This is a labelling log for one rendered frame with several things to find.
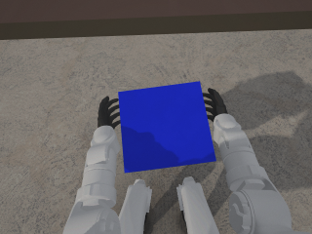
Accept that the robot left hand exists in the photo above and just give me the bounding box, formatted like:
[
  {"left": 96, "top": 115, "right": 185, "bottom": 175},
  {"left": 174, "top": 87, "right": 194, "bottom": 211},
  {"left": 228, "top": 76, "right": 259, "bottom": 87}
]
[{"left": 97, "top": 96, "right": 121, "bottom": 130}]

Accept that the robot thigh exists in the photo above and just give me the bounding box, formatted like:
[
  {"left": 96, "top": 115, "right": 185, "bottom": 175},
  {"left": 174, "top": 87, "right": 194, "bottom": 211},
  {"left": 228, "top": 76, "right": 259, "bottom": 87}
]
[
  {"left": 176, "top": 180, "right": 219, "bottom": 234},
  {"left": 118, "top": 183, "right": 152, "bottom": 234}
]

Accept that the right robot thigh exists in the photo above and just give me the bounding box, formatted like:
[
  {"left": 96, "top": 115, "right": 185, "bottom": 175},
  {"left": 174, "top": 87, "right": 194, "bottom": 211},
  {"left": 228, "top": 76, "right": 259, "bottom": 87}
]
[{"left": 176, "top": 180, "right": 219, "bottom": 234}]

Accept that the robot left forearm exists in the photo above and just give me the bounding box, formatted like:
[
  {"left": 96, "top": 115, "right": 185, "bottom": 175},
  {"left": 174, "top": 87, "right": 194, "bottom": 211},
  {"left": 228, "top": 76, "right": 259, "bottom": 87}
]
[{"left": 62, "top": 125, "right": 121, "bottom": 234}]

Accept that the carton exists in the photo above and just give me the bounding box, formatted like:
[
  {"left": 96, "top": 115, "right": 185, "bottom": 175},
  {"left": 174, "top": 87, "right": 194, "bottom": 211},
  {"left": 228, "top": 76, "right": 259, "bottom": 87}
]
[{"left": 118, "top": 81, "right": 216, "bottom": 174}]

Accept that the left robot thigh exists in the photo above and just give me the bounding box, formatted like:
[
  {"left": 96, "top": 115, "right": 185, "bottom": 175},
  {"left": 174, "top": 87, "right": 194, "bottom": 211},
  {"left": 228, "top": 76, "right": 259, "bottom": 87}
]
[{"left": 118, "top": 183, "right": 152, "bottom": 234}]

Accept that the robot left upper arm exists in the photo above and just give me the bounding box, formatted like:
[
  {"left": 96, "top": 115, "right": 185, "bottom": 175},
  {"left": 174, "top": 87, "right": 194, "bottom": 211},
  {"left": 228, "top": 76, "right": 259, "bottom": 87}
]
[{"left": 63, "top": 208, "right": 122, "bottom": 234}]

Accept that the robot right hand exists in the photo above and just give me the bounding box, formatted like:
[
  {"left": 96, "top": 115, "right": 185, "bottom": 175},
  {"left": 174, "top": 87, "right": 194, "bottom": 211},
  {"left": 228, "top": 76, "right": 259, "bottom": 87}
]
[{"left": 203, "top": 88, "right": 228, "bottom": 121}]

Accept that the robot right forearm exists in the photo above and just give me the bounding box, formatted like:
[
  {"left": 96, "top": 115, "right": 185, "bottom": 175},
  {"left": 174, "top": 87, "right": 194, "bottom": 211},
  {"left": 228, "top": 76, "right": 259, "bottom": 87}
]
[{"left": 213, "top": 113, "right": 292, "bottom": 226}]

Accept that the robot right upper arm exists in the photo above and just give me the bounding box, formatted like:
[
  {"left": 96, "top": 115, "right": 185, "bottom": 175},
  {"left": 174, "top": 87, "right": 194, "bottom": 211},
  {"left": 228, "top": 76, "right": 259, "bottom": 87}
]
[{"left": 228, "top": 189, "right": 312, "bottom": 234}]

